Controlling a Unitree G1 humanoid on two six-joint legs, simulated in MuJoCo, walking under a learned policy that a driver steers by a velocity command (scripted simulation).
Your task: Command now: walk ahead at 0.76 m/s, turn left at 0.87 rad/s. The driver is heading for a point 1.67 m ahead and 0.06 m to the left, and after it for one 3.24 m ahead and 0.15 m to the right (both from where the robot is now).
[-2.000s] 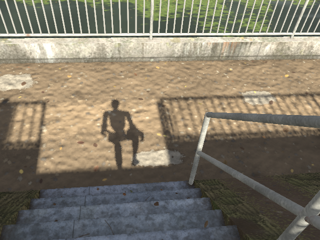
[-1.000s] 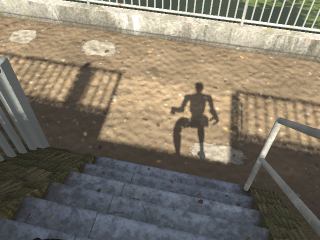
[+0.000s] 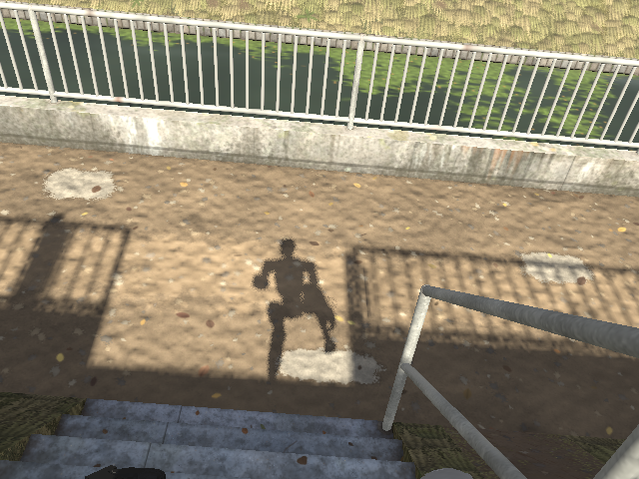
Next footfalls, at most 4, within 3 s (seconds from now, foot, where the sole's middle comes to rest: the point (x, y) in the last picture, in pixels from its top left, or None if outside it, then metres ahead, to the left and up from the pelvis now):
0.20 right None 0.07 -0.26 -0.74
0.58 left None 0.24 0.15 -0.96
1.16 right None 0.43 -0.12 -1.18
1.58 left None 0.69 0.05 -1.40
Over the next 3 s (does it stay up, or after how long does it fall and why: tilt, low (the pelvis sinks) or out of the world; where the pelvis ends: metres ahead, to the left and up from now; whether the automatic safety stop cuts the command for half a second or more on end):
stays up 1.37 0.12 -1.37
